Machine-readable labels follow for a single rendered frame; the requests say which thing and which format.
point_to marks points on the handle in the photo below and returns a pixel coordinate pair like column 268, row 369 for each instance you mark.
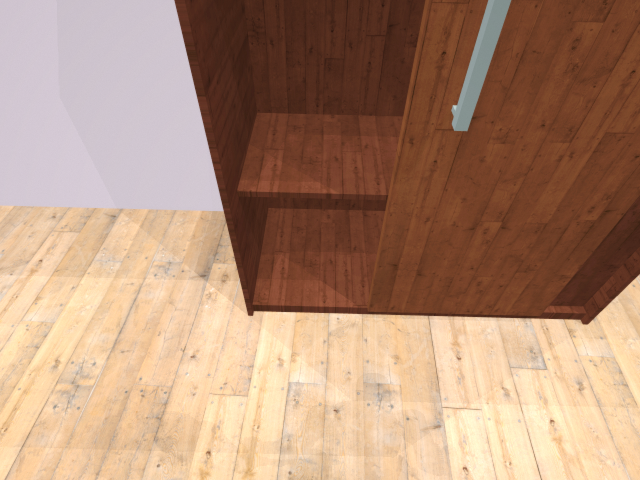
column 491, row 26

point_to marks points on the wardrobe door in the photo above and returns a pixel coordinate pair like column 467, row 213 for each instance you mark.
column 496, row 220
column 615, row 249

